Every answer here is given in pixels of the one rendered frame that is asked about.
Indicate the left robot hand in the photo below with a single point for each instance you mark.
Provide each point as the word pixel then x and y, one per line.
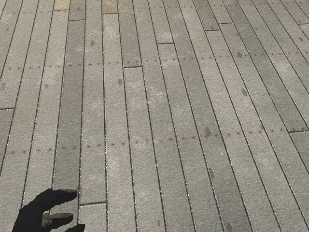
pixel 31 217

